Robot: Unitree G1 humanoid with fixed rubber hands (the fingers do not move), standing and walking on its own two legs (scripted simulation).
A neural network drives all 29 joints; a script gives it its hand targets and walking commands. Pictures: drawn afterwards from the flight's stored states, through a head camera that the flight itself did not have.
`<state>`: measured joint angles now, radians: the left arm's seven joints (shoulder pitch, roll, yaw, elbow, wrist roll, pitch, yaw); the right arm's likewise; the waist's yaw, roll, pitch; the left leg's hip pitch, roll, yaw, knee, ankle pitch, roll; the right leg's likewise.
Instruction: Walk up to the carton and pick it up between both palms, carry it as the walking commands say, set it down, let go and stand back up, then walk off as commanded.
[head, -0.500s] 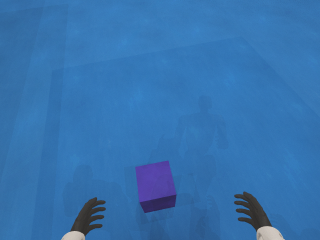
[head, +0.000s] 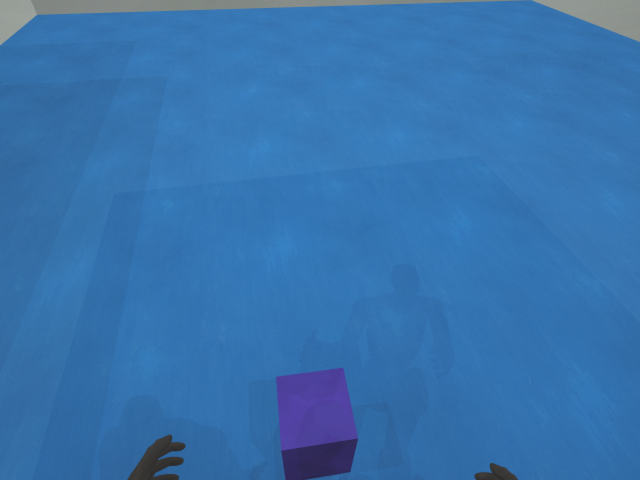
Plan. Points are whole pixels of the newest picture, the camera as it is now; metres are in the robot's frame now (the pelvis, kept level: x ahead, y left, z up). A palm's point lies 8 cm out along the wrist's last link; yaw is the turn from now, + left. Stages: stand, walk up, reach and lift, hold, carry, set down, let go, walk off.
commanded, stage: stand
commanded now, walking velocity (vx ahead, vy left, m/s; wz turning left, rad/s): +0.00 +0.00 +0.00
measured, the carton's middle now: (314, 425) +0.43 +0.02 -0.63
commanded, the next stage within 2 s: walk off in 1.66 s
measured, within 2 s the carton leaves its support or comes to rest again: neither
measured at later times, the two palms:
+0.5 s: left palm out of the picture -0.01 +0.26 -0.13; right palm out of the picture +0.06 -0.22 -0.13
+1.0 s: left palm out of the picture -0.07 +0.23 -0.14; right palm out of the picture +0.02 -0.23 -0.13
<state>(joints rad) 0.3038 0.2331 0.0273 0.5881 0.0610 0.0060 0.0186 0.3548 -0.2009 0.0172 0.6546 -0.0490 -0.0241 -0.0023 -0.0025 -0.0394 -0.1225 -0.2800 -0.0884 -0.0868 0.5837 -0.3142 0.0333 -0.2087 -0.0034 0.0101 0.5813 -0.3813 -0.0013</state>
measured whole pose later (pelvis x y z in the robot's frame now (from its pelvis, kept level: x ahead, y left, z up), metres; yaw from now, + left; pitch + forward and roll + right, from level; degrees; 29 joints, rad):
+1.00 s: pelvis -0.02 -0.01 +0.00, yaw +7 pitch +1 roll -1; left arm 0.45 0.18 0.07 0.94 0.03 0.02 0.05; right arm 0.45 -0.15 -0.01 0.85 -0.03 -0.01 -0.04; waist 0.02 0.00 -0.09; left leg -0.36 -0.11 -0.20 0.67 -0.31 0.02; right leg -0.21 -0.01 -0.12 0.59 -0.39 -0.01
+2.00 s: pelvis -0.03 -0.03 +0.00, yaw +7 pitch -1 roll -1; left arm 0.37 0.12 0.06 1.07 0.04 0.02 0.04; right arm 0.39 -0.10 -0.02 1.02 -0.02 0.02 -0.06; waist 0.04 0.00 -0.03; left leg -0.30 -0.06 -0.18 0.58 -0.25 -0.02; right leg -0.16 0.01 -0.14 0.54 -0.36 -0.04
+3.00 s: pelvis -0.01 +0.21 +0.01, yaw -22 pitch +2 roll +3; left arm 0.29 0.19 0.08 0.93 0.04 0.04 0.03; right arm 0.21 -0.25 -0.08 0.85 -0.03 0.08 0.00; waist 0.05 0.00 0.04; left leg -0.51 0.08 0.00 0.97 -0.31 -0.09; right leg -0.35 -0.10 0.04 0.53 -0.22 0.05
